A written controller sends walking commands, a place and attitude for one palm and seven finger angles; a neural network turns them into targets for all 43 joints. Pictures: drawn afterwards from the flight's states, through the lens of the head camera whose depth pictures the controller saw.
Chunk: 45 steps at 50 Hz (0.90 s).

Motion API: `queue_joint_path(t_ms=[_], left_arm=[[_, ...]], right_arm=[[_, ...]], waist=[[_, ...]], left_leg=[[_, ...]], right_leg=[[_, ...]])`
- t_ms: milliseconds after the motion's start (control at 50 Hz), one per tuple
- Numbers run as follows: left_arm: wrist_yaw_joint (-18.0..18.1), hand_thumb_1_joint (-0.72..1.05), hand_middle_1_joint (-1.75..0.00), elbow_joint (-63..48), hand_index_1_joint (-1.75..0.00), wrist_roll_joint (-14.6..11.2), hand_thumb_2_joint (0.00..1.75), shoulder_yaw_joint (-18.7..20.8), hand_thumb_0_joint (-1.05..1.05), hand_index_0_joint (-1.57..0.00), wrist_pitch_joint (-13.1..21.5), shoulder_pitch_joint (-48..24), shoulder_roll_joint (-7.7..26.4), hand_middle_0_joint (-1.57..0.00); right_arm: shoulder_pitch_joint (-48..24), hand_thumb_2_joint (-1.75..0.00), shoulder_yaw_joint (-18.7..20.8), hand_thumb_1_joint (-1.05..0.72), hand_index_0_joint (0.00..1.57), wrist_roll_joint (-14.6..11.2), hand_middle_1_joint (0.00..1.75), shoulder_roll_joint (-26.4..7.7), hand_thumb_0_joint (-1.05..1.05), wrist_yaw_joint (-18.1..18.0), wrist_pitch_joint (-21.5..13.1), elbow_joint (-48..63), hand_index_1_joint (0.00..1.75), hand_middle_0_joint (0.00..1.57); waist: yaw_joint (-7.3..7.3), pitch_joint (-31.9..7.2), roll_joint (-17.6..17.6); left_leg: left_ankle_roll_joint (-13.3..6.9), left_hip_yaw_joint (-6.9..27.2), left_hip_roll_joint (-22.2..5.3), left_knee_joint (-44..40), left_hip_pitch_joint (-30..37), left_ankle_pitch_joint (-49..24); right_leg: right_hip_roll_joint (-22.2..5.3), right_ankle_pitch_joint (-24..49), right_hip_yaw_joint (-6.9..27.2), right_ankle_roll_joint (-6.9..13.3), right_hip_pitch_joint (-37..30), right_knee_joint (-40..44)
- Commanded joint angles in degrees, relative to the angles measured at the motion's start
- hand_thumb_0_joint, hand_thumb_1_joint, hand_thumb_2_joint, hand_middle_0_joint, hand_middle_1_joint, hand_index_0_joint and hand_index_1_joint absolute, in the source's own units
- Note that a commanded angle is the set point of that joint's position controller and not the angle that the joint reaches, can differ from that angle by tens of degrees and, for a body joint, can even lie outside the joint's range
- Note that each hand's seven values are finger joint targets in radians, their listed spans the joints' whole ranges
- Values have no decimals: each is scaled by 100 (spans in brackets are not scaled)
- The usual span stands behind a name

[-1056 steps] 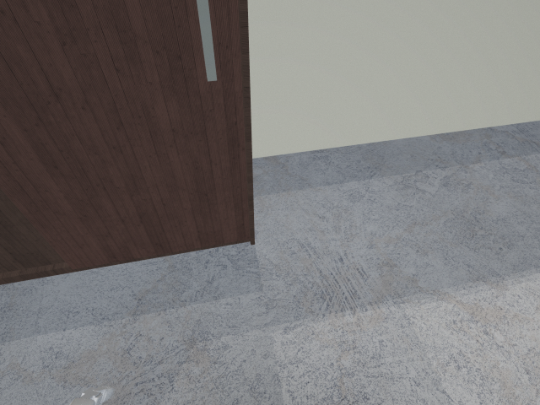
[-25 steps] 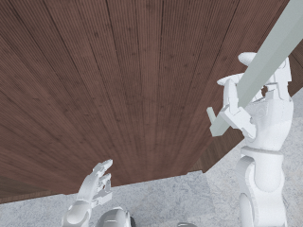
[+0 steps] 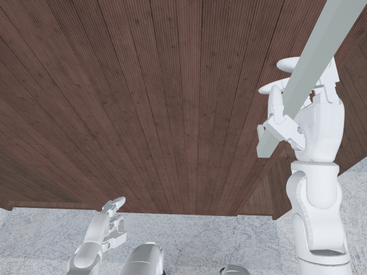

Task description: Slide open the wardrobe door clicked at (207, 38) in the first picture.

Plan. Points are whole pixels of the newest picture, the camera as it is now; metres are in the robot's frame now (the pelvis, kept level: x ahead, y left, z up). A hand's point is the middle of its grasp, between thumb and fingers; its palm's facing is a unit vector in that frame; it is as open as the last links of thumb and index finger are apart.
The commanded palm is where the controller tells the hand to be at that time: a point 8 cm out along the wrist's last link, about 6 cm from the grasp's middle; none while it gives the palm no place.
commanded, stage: step sideways, sliding the door along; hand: right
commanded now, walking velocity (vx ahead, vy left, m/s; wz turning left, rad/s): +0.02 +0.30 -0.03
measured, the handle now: (287, 89) +0.35 -0.16 +0.22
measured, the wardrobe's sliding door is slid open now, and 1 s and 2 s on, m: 0.19 0.30 0.55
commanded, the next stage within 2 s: none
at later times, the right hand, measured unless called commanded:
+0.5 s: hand (246, 113) +0.32 -0.10 +0.21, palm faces +0.27 +0.96 -0.01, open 6.0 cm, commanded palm +0.30 -0.07 +0.19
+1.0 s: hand (196, 111) +0.33 -0.02 +0.21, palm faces +0.40 +0.92 -0.04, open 6.1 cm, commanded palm +0.30 +0.00 +0.19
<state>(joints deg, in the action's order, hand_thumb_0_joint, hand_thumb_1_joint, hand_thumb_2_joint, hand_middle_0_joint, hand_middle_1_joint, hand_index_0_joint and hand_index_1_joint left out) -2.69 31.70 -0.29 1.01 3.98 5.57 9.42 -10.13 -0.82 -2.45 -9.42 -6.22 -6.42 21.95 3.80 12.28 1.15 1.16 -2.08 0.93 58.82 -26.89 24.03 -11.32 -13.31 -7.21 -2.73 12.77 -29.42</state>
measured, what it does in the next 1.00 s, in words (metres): steps to the left: left foot, then right foot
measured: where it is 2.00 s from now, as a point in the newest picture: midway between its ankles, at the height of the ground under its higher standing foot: outside the picture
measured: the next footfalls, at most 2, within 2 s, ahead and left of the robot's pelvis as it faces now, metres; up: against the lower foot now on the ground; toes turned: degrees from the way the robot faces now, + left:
left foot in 0.20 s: -0.03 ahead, +0.22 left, +0.00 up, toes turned +3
right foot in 0.36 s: +0.03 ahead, -0.05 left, +0.00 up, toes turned -10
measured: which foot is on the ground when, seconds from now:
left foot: up 0.00-0.18, down 0.20-0.36, up 0.38-0.76, down 0.78-0.92, up 0.94-1.00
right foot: down 0.00-0.20, up 0.22-0.34, down 0.36-0.78, up 0.80-0.90, down 0.92-1.00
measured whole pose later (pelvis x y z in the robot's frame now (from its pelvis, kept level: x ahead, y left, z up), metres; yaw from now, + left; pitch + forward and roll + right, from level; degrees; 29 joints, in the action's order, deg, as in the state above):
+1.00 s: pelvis -0.03 +0.21 -0.01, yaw -4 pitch -4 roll +3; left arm -0.5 35.4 -2.7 3.1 2.4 4.6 13.3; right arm -27.1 10.2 -3.7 -13.3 -8.7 -1.0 4.8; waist 6.4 14.0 2.4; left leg 0.5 -2.4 -0.4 58.7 -23.5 28.2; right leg -8.4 -14.6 -4.6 -1.4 15.6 -35.6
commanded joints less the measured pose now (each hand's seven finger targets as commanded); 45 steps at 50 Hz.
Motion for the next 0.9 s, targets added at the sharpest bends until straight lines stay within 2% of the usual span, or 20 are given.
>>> queue_joint_path(t_ms=[0, 120, 160, 200, 220, 260, 300, 320, 340, 360, 420, 500, 680, 720, 740, 760, 800, 840, 860, 880], left_arm=[[64, 90, -30, -858, -30, -62, 90, 280, 0, -20, 287, -424, 854, -20], [114, 90, -30, -848, -30, -252, 90, 184, 0, -20, 419, -431, 783, -20], [171, 90, -30, -728, -30, -349, 90, 114, 0, -20, 417, -347, 644, -20], [308, 90, -30, -626, -30, -314, 90, 100, 0, -20, 299, -440, 559, -20], [351, 90, -30, -558, -30, -276, 90, 177, 0, -20, 297, -581, 676, -20], [429, 90, -30, -357, -30, -206, 90, 110, 0, -20, 229, -563, 609, -20], [397, 90, -30, -319, -30, -181, 90, 144, 0, -20, 81, -362, 664, -20], [372, 90, -30, -482, -30, -126, 90, 364, 0, -20, 99, -403, 1048, -20], [252, 90, -30, -567, -30, -159, 90, 367, 0, -20, 89, -465, 1021, -20], [122, 90, -30, -695, -30, -280, 90, 403, 0, -20, 9, -509, 1117, -20], [124, 90, -30, -402, -30, -234, 90, 340, 0, -20, -50, -561, 953, -20], [165, 90, -30, -495, -30, -232, 90, 341, 0, -20, 9, -398, 954, -20], [249, 90, -30, -652, -30, -291, 90, 216, 0, -20, 220, -372, 894, -20], [244, 90, -30, -623, -30, -376, 90, 149, 0, -20, 267, -415, 781, -20], [276, 90, -30, -605, -30, -408, 90, 84, 0, -20, 275, -412, 572, -20], [341, 90, -30, -540, -30, -349, 90, 45, 0, -20, 315, -518, 526, -20], [441, 90, -30, -448, -30, -349, 90, 187, 0, -20, 331, -478, 720, -20], [515, 90, -30, -314, -30, -296, 90, 77, 0, -20, 240, -406, 641, -20], [537, 90, -30, -287, -30, -270, 90, 100, 0, -20, 206, -417, 687, -20], [523, 90, -30, -405, -30, -242, 90, 287, 0, -20, 161, -310, 898, -20]], right_arm=[[-2399, -90, -872, -90, 45, 31, 140, 203, 0, 370, -488, 1508, 140, 45], [-3430, -90, -1078, -90, 45, -77, 140, 426, 0, 293, -419, 1012, 140, 45], [-3678, -90, -921, -90, 45, 1, 140, 69, 0, 206, -346, 741, 140, 45], [-3901, -90, -459, -90, 45, -33, 140, -547, 0, 55, -331, 692, 140, 45], [-3932, -90, -395, -90, 45, -42, 140, -597, 0, 53, -353, 622, 140, 45], [-4023, -90, -649, -90, 45, -51, 140, -133, 0, 7, -401, 658, 140, 45], [-4351, -90, -894, -90, 45, -120, 140, 174, 0, 92, -522, 613, 140, 45], [-4406, -90, -970, -90, 45, -235, 140, 259, 0, 179, -588, 637, 140, 45], [-4483, -90, -1144, -90, 45, -306, 140, 443, 0, 246, -578, 515, 140, 45], [-4633, -90, -1087, -90, 45, -242, 140, 379, 0, 290, -521, 255, 140, 45], [-4828, -90, -916, -90, 45, -117, 140, 195, 0, 310, -433, 109, 140, 45], [-4887, -90, -961, -90, 45, -80, 140, 288, 0, 405, -223, -209, 140, 45], [-4611, -90, -592, -90, 45, -250, 140, -105, 0, 313, -247, -389, 140, 45], [-4550, -90, -443, -90, 45, -169, 140, -383, 0, 297, -289, -271, 140, 45], [-4498, -90, -305, -90, 45, -87, 140, -705, 0, 240, -310, -239, 140, 45], [-4194, -90, -122, -90, 45, -26, 140, -997, 0, 133, -272, -373, 140, 45], [-4105, -90, 13, -90, 45, -131, 140, -996, 0, 92, -334, 285, 140, 45], [-4022, -90, -173, -90, 45, -196, 140, -557, 0, 33, -419, 503, 140, 45], [-4041, -90, -268, -90, 45, -215, 140, -501, 0, 39, -491, 589, 140, 45], [-4029, -90, -381, -90, 45, -300, 140, -363, 0, 132, -542, 667, 140, 45]], waist=[[-524, -2465, 1645], [-521, -2789, 1613], [-535, -2923, 382], [-438, -3011, -1222], [-272, -2985, -2453], [-404, -2812, -1766], [-784, -3118, -415], [-758, -3320, 1183], [-623, -3585, 1195], [-665, -3331, 509], [-585, -2595, 917], [-562, -2653, 1552], [-513, -2829, 1806], [-424, -2881, 759], [-463, -2881, -753], [-453, -2711, -1085], [-323, -2942, -2306], [-525, -3008, -1584], [-643, -3086, -940], [-704, -3391, 106]], left_leg=[[91, -204, -53, -781, 533, -73], [38, -441, 71, -3073, 1829, -873], [-147, 40, -558, -3931, 2182, -2507], [-822, 1106, -1752, -3437, 3056, -5671], [-1081, 1441, -1780, -3158, 3545, -6394], [-1175, 912, -1690, -2571, 3565, -6321], [-659, -69, -1027, -1228, 1847, -4656], [-191, -259, -283, 86, -425, -1557], [-234, 447, -211, 952, -558, 708], [-256, 669, -251, 1382, -787, 772], [-97, 522, -547, 1459, -1086, 11], [35, -5, -419, 736, -377, -683], [87, -477, 58, -2210, 1460, -591], [17, -213, -326, -3636, 2168, -2094], [-340, 646, -1249, -3808, 2723, -4398], [-740, 1198, -1824, -3395, 2982, -6437], [-1203, 1574, -1974, -2756, 3438, -7716], [-1004, 720, -1618, -2102, 3497, -7290], [-657, 230, -1272, -1481, 2863, -6285], [-107, -139, -661, -548, 943, -3808]], right_leg=[[-1223, 3150, 416, 782, -1374, 780], [-786, 1888, 502, 610, -1059, -37], [-90, 892, 289, 355, -682, -939], [685, -1629, 144, 139, 1040, -2302], [910, -2152, 363, 180, 1630, -3017], [791, -2018, 386, 257, 1597, -2169], [658, 563, -30, 270, -1041, 491], [-940, 3027, 1924, 891, -2984, 534], [-2047, 3866, 3317, 1380, -2990, 618], [-2065, 2917, 3252, 1506, -2634, 636], [-1663, 2291, 2061, 1368, -1965, 724], [-1090, 1608, 802, 936, -1454, 920], [-1039, 2556, 579, 671, -1265, 26], [-468, 1664, 478, 385, -882, -930], [191, -154, 266, 250, 140, -1800], [686, -2035, 263, 8, 1104, -2380], [793, -2510, 620, 63, 1507, -2989], [636, -1572, 422, 115, 1022, -1049], [440, 103, 162, 101, -113, 416], [-562, 3764, 1144, 571, -2160, 599]])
